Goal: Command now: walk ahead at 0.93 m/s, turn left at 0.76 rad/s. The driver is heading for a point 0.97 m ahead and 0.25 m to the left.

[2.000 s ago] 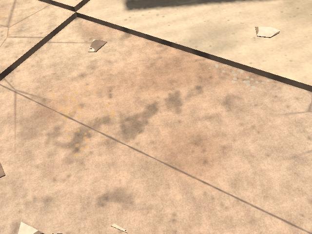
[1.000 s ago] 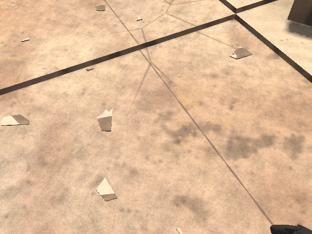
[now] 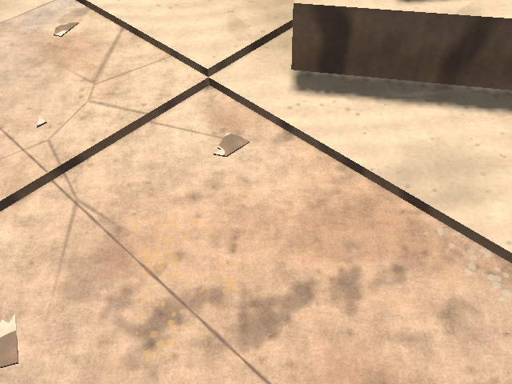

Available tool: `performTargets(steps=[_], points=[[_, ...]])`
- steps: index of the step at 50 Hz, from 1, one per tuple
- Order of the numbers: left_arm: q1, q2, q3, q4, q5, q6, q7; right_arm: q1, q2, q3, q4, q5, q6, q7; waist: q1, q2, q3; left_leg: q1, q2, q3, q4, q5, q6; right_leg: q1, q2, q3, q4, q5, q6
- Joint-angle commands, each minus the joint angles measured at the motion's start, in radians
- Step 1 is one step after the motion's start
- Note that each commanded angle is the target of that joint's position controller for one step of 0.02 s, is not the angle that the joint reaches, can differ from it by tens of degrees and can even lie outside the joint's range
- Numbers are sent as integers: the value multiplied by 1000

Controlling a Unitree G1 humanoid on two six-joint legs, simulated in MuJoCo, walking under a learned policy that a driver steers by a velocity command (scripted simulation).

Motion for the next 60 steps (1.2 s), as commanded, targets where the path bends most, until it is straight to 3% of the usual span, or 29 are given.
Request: performTargets(steps=[1, 4, 7, 9, 11, 12, 13, 14, 16, 18, 23, 28, 30, 32, 33, 34, 35, 36, 38, 42, 45, 49, 50, 52, 53, 54, 55, 58, 60], points=[[-37, 37, -2, -32, 4, -37, 4, -112, 8, 16, -94, 1, -2, 15, -29, -147, 173, -120, 14, 19, -56, 99, 18, -96, -226, 36, -222, 347, -4], [-12, 69, 1, -1, 5, -31, 24, -190, 6, 32, -126, -2, -4, 26, -36, -100, 183, -82, -20, 115, -241, 92, 61, -3, -207, -73, -219, 635, 14], [-5, 153, 11, 5, 5, -15, 44, -213, -15, 39, -155, 2, -3, 19, -76, -132, 131, 139, -117, 233, -416, 47, 125, 74, -238, -119, -79, 1323, 21], [-60, 226, 32, -14, 19, 17, 61, 25, -84, 15, -97, 8, 2, 4, -210, -187, -18, 391, -179, 222, -422, -77, 166, 109, -284, -94, 229, 1594, 6], [-134, 242, 43, -48, 14, 38, 38, 352, -185, -47, 12, 8, -7, -33, -332, -101, -153, 845, -204, 74, -580, -187, 224, -142, -224, -41, 841, 1127, -32], [-185, 86, 5, -79, 17, 24, 13, 240, -233, -67, 16, 26, 1, -52, -226, 166, -14, 883, -85, -160, -631, -196, 251, -497, -3, -2, 1224, 13, -10], [-141, 66, -10, -215, -4, -7, 8, 170, -322, -77, -31, -10, 8, -46, -103, 226, -162, 1108, 80, -698, -812, -234, 451, -852, 75, 209, 1423, -123, 32], [-207, 113, -14, -224, 11, -37, 11, 183, -286, -79, -47, -7, 3, -51, -140, 12, -170, 1084, 143, -821, -975, -391, 426, -909, 8, 324, 1363, -62, 15], [-229, 120, -20, -213, 15, -45, 12, 143, -179, -51, -16, -10, -19, -64, -36, -162, 34, 778, 93, -694, -1038, -339, 334, -832, -75, 324, 1158, 4, 20], [-205, 102, -31, -198, 49, 0, 9, 86, -143, -31, -30, 0, -54, -76, 29, -171, 79, 566, 0, -536, -1039, -206, 303, -718, -119, 324, 1050, 8, 55], [-454, 61, -61, -301, 28, 32, -14, 135, -155, -32, -30, 12, -92, -65, -40, -108, 141, 376, -130, -374, -1086, 33, 246, -618, -119, 230, 585, 257, 96], [-546, 79, -63, -350, 1, 19, -10, 205, -187, -49, -4, 18, -89, -60, -117, -9, 52, 617, -97, -396, -991, 434, 165, -517, -25, 220, 278, 445, 42], [-427, 124, -42, -314, 3, 13, 2, 177, -211, -53, -1, 17, -94, -68, -62, 1, -34, 682, -88, -382, -874, 683, 119, -321, 27, 213, 216, 402, 14], [-83, 206, 4, -212, -6, 7, 27, 115, -244, -53, 8, -10, -101, -66, 137, 15, -193, 707, -76, -331, -515, 814, 90, -36, 25, 185, 224, 282, -26], [134, 251, 29, -149, 3, 6, 47, 68, -182, -38, -2, -26, -110, -69, 234, -12, -261, 552, -119, -273, -204, 636, 77, 175, -59, 266, 278, 91, -49], [152, 344, 50, -129, 47, -1, 44, 190, 7, 8, -44, 10, -114, -62, 107, -373, -335, 210, -295, -199, 201, -284, 24, 385, -346, 831, 162, -165, -188], [60, 293, 51, -129, 22, 7, 16, 234, -32, 25, -41, 5, -119, -59, 59, -388, -324, 55, -284, -209, 250, -347, 42, 344, -372, 1218, -40, -319, -261], [-64, 199, 40, -145, 10, 6, 4, 128, -78, 21, -40, -10, -108, -59, 38, -204, -154, 18, -197, -195, 222, -239, 45, 192, -325, 1065, -60, -337, -271], [-58, 117, 21, -95, 0, 5, -8, -51, -97, 26, -94, -47, -104, -46, 34, -35, -38, 66, -128, -142, 86, -199, 33, -20, -221, 814, -57, -113, -227], [35, 122, 17, -8, -17, -12, 0, -127, -40, 66, -184, -78, -89, -29, -28, -118, 44, 34, -50, -106, -128, -272, -35, -166, -157, 725, -114, 46, -257], [-14, 165, 34, -19, -11, -13, 8, -263, -16, 102, -245, -49, -103, -9, -29, -111, 106, 223, -56, -21, -493, -87, -73, -364, -103, 558, -177, 342, -217], [100, 171, 37, 40, -46, -14, -17, -289, -35, 93, -227, -36, -107, -25, 26, -121, 43, 443, -136, 30, -682, 186, -43, -250, -90, 453, -97, 759, -118], [104, 158, 33, 15, -104, -17, 9, -281, -93, 59, -240, 15, -131, -49, 13, -108, -12, 493, -150, -46, -762, 209, -29, -173, -99, 479, 9, 775, -104], [46, 195, 35, 14, -77, -4, 26, -116, -121, 34, -194, 2, -140, -68, -105, -164, -122, 704, -127, -39, -789, 341, 6, -169, -69, 440, 231, 873, -45], [2, 159, 23, -26, -48, -2, 29, 56, -164, 20, -153, -16, -137, -77, -173, -118, -232, 938, 13, -145, -729, 559, 52, -310, -19, 422, 480, 650, -9], [194, 3, -20, 0, -27, -4, 24, 116, -202, 20, -135, -39, -122, -73, -89, 188, -405, 1200, 327, -466, -661, 1012, 230, -537, 120, 383, 890, -248, 52], [302, 48, -22, 42, -52, 1, 17, 158, -151, 19, -111, -11, -112, -53, -92, 191, -510, 1234, 349, -640, -713, 912, 294, -608, 102, 460, 1040, -309, 55], [11, 135, 9, -17, -51, 19, 41, -85, -31, 44, -127, 20, -105, -46, -40, -50, -149, 816, 191, -355, -835, 730, 225, -684, -21, 345, 943, -157, 82], [-3, 81, 5, -42, -32, 31, 41, -106, -26, 45, -98, -2, -110, -46, 15, 5, -113, 649, 146, -284, -892, 760, 204, -560, -62, 337, 817, -92, 84]])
